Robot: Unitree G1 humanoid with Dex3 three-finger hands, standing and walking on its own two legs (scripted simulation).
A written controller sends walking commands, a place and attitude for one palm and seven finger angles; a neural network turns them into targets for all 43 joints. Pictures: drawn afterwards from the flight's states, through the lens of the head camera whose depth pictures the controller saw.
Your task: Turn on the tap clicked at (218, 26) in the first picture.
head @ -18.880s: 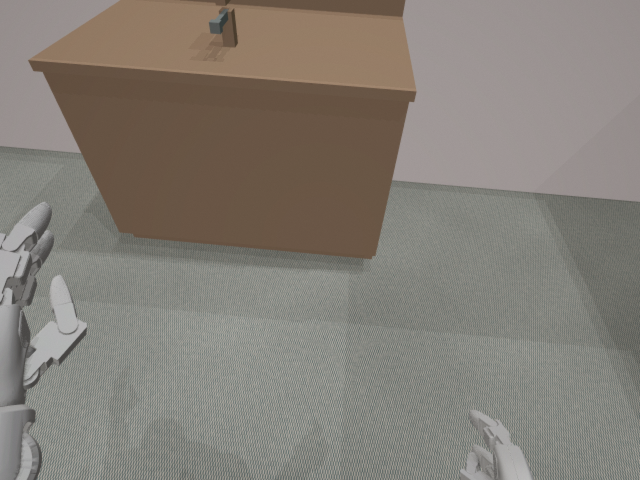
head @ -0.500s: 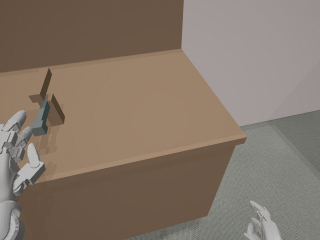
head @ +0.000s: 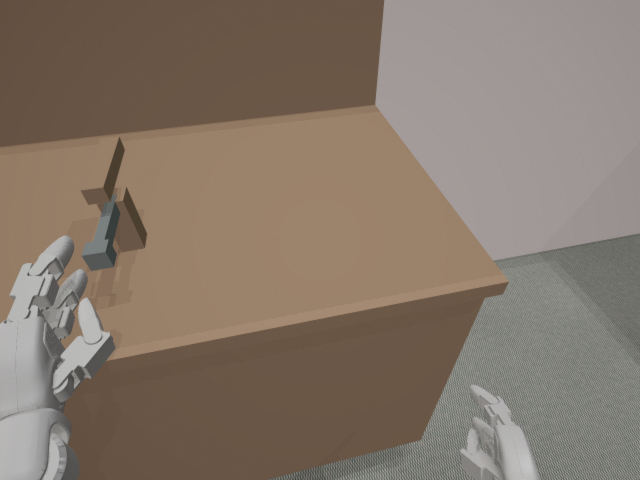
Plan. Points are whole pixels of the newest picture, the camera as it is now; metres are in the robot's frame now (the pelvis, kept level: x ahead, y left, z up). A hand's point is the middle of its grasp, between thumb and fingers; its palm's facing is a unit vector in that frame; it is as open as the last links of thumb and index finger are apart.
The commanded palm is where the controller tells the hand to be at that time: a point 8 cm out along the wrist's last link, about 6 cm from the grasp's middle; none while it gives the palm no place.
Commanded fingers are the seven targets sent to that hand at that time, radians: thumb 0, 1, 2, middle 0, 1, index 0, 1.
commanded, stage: turn the palm inward beside the body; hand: left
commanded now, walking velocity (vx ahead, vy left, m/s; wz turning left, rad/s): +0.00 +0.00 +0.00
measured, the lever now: (99, 254) +0.32 +0.34 +0.13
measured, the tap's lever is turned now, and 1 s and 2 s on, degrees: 0 0 0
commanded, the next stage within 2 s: reach beside the lever's end, fingers flat in 0.72 s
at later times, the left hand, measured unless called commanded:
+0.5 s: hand (108, 355) +0.17 +0.23 +0.16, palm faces +0.52 -0.85 -0.12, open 7.4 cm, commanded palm +0.12 +0.26 +0.17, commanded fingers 0.00 0.90 0.90 -0.20 -0.30 -0.20 -0.30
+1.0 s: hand (112, 348) +0.18 +0.23 +0.16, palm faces +0.53 -0.84 -0.13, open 7.4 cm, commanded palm +0.13 +0.27 +0.16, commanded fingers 0.00 0.90 0.90 -0.20 -0.30 -0.20 -0.30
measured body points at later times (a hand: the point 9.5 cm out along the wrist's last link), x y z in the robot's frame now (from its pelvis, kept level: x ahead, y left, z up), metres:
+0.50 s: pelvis -0.01 -0.01 +0.00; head -0.04 -0.03 +0.45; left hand +0.14 +0.27 +0.17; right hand +0.20 -0.21 -0.06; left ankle +0.03 +0.14 -0.72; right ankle -0.03 -0.11 -0.72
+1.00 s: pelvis +0.00 -0.02 +0.00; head -0.03 -0.04 +0.45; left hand +0.15 +0.27 +0.16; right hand +0.21 -0.22 -0.07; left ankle +0.03 +0.14 -0.72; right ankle -0.03 -0.11 -0.72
